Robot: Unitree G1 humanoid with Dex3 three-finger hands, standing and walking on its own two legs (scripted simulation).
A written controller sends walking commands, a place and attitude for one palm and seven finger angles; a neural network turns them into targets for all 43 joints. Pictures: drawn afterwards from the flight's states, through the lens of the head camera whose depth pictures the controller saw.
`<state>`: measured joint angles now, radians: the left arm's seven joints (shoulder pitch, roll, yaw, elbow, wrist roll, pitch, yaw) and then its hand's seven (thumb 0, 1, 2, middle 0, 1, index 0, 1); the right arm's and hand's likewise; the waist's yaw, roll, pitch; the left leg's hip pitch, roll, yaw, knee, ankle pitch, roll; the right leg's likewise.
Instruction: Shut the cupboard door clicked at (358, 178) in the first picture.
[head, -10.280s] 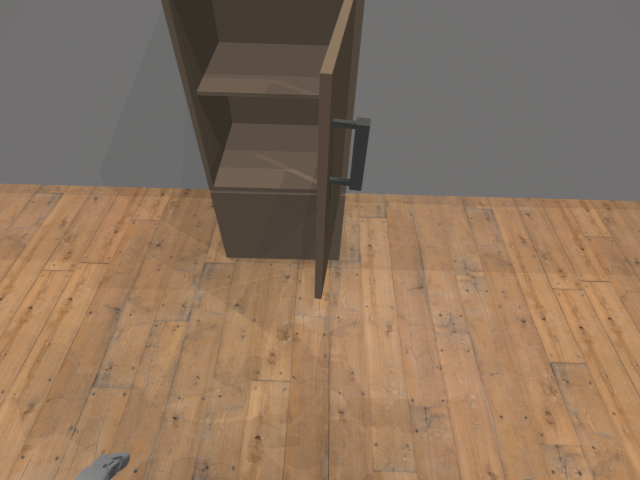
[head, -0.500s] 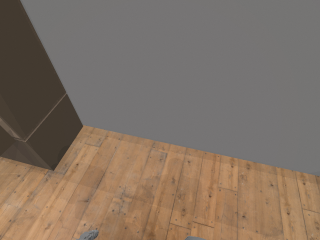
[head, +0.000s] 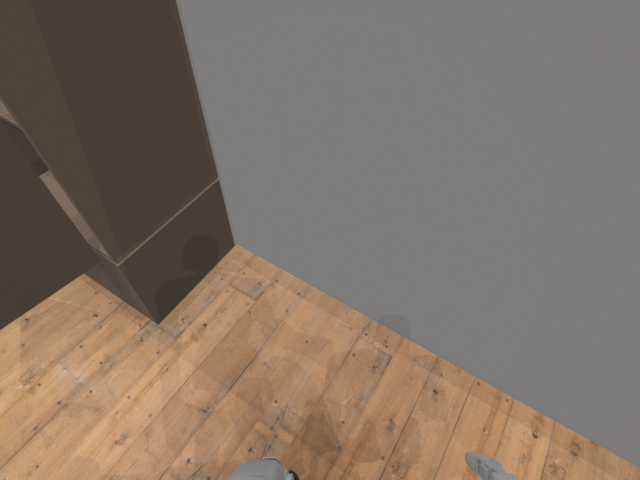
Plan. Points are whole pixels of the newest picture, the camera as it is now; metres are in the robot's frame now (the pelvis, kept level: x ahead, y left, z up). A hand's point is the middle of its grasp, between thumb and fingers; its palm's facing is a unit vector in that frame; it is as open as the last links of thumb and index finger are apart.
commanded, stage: turn to face it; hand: left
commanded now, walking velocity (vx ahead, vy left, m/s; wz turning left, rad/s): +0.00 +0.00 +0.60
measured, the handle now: out of the picture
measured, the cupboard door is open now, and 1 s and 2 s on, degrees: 82 82 82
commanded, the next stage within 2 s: take the last steps up to it in 1.58 s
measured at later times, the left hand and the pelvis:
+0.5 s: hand out of the picture +0.12 +0.19 -0.13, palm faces +0.27 -0.92 -0.28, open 7.4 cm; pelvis +0.03 -0.05 +0.01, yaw +15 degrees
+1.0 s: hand out of the picture -0.12 +0.17 -0.17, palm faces +0.60 -0.76 -0.25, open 7.4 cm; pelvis -0.01 -0.02 +0.00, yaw +34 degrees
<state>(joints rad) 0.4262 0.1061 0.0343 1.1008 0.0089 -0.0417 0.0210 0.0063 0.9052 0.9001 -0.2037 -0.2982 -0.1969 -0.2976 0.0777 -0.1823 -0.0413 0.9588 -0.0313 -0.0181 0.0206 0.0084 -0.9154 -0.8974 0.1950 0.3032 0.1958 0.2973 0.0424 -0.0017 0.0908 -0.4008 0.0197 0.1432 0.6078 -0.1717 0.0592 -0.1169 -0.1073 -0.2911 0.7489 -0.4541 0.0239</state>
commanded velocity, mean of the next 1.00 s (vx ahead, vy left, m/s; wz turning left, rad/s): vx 0.00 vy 0.00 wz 0.60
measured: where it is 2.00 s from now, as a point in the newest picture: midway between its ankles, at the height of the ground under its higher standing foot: outside the picture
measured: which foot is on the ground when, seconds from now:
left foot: down 0.00-0.50, up 0.52-0.92, down 0.94-1.00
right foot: up 0.00-0.46, down 0.48-0.94, up 0.96-1.00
